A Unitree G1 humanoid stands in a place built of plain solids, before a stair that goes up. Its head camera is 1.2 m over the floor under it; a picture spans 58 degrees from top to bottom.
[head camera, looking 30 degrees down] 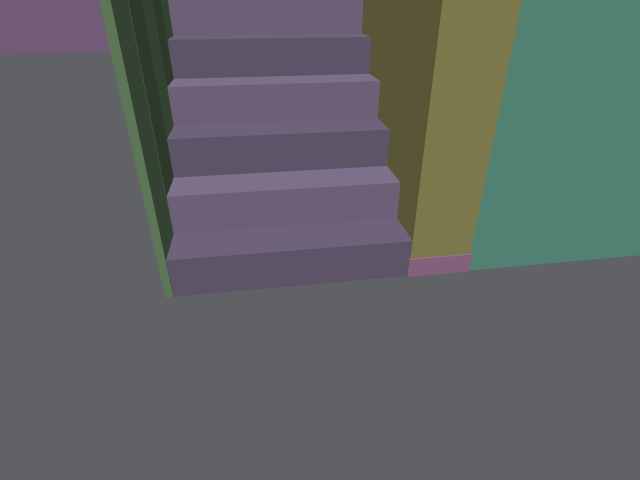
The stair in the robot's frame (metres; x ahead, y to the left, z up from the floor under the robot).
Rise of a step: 0.20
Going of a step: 0.23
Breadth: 1.10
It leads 9 degrees to the left of straight ahead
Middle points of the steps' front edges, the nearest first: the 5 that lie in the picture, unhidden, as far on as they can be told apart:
1.65 0.12 0.20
1.88 0.15 0.39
2.11 0.19 0.59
2.34 0.22 0.78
2.57 0.26 0.98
